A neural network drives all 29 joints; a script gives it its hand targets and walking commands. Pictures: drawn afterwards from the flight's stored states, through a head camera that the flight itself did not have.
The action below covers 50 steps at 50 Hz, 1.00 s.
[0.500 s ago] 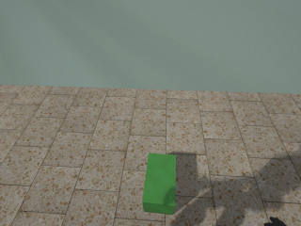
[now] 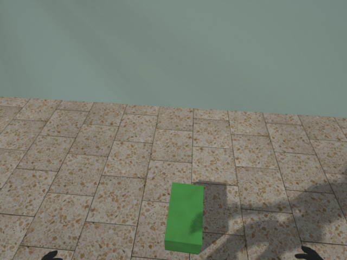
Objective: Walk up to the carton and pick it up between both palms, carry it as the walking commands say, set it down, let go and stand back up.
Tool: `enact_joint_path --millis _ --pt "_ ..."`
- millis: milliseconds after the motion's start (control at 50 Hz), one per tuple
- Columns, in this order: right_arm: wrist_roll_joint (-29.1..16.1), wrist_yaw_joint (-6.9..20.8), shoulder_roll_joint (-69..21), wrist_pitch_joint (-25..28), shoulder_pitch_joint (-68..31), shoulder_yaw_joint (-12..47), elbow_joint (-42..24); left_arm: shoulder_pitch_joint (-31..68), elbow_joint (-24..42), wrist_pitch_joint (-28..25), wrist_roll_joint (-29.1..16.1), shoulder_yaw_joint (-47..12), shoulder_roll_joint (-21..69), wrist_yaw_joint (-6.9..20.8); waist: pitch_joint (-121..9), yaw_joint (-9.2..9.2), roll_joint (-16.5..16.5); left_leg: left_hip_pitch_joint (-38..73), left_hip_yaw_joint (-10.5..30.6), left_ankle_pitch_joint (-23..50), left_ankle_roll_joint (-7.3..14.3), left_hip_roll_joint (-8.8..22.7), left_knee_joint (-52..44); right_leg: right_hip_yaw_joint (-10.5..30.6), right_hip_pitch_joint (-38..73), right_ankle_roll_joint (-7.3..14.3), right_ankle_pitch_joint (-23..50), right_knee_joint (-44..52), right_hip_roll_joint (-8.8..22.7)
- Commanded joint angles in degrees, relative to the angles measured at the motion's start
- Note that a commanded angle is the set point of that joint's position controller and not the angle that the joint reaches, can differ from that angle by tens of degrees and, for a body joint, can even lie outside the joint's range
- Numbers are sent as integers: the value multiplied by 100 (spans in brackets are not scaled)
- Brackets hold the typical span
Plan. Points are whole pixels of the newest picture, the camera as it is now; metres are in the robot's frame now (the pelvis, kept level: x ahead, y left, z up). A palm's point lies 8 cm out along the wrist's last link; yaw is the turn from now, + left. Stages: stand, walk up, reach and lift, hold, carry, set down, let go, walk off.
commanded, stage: walk up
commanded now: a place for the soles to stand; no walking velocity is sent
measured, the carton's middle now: (184, 217) +0.48 -0.04 -0.69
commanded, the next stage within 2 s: reach and lift in 0.58 s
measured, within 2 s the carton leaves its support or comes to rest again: neither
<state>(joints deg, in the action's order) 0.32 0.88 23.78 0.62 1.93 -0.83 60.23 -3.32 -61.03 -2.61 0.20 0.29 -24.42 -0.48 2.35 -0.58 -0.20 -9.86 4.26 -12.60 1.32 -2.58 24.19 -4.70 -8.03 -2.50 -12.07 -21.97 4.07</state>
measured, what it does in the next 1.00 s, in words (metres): stands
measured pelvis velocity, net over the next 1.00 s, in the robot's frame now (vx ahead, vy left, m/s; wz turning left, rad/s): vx -0.02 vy -0.04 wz -0.04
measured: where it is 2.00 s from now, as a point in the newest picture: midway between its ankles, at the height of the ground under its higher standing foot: outside the picture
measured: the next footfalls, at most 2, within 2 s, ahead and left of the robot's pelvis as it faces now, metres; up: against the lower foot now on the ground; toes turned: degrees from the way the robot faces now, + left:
none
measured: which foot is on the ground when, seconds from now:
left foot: down 0.00-1.00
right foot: down 0.00-1.00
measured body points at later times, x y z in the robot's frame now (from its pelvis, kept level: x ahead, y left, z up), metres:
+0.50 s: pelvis +0.00 +0.01 +0.00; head +0.02 +0.01 +0.45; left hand +0.11 +0.35 -0.11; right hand +0.12 -0.31 -0.11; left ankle +0.00 +0.11 -0.74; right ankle +0.00 -0.15 -0.74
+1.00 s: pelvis -0.02 -0.04 -0.03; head +0.09 -0.03 +0.40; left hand +0.21 +0.27 -0.13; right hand +0.20 -0.31 -0.13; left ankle +0.00 +0.11 -0.74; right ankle -0.01 -0.14 -0.74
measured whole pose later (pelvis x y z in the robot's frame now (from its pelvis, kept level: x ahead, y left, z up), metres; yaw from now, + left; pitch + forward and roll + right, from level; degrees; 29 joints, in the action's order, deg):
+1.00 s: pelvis -0.02 -0.04 -0.03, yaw -3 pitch +6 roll +0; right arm 0.7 -1.1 14.4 -15.6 -3.1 -6.9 30.5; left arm 4.4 -36.7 12.5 5.6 12.1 -21.3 6.4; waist 8.4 -1.2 -1.2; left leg -28.5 3.1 -21.0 -2.7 1.6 43.8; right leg -1.6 -28.5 1.3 -20.8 -43.7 -1.2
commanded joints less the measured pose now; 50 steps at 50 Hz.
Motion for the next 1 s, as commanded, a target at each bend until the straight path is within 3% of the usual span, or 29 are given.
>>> enact_joint_path --millis 0,80,100,140,340,560,580,600,620,660,720,780,880,980 --pt "10 -30 1035 45 -208 -189 -195 192 160 -31 5 185 -1027 -18 -455 8 87 -71 544 1204 147 705 -496 413 394 328 615 343 492" --pt "19 -39 1033 38 -191 -196 -182 189 127 -9 13 190 -1017 -15 -449 6 91 -50 540 1219 139 705 -555 377 446 320 606 372 486" --pt "67 -4 1097 -25 -299 -249 -296 36 85 -13 -18 214 -1154 -73 -345 10 192 -21 394 1360 122 664 -437 499 324 323 1054 373 568" --pt "56 21 1062 -78 -205 -273 -312 47 126 -12 -12 239 -1183 -106 -474 47 75 28 367 1470 122 673 -414 466 411 342 1289 264 578" --pt "72 74 1064 -159 -238 -327 -492 -118 229 49 24 235 -1123 -124 -413 28 123 -59 432 805 216 740 -557 395 204 346 719 88 407" --pt "70 86 1035 -154 -164 -346 -594 -230 318 38 56 254 -1136 -130 -369 26 121 -78 363 653 221 724 -524 497 103 374 738 33 382" --pt "603 280 636 -308 -425 -884 -2604 1175 2329 437 419 734 -71 44 318 221 141 -1070 -265 147 -175 239 -348 -115 -415 206 66 -653 -781" --pt "608 349 800 -553 -80 -1087 -2450 919 3014 666 393 811 -348 125 394 257 445 -1260 -120 -132 -108 451 -494 -266 173 54 -121 -836 -877" --pt "557 378 940 -753 36 -1231 -2566 687 3256 907 465 903 -460 188 460 190 661 -1556 -104 -479 -59 569 -527 -242 421 -36 -242 -973 -878" --pt "565 369 907 -1061 3 -1441 -2896 242 3180 1237 710 979 -341 293 587 172 662 -1689 -280 -994 -7 653 -631 -254 613 -123 -262 -1035 -989" --pt "427 315 546 -1369 -235 -1354 -3099 -131 2817 1550 701 1372 -336 339 48 -160 246 -1334 -468 -642 -127 341 -161 -75 552 -100 -33 -998 -898" --pt "285 271 202 -1431 -418 -1078 -3260 175 2973 1562 662 1541 -519 419 -703 -333 -101 -809 -615 464 -278 52 786 215 -136 -40 374 -1108 -678" --pt "120 -57 -160 -1491 -605 -850 -3497 723 2936 1461 555 1524 -701 600 -1202 -227 -326 -1634 -710 483 -286 -55 1490 560 -277 -91 1372 -1534 -519" --pt "-21 -355 -457 -1612 -678 -728 -3420 1151 2871 1419 535 1411 -806 721 -1490 -34 -192 -2466 -730 442 -256 -100 1872 758 -337 -76 2042 -1798 -417"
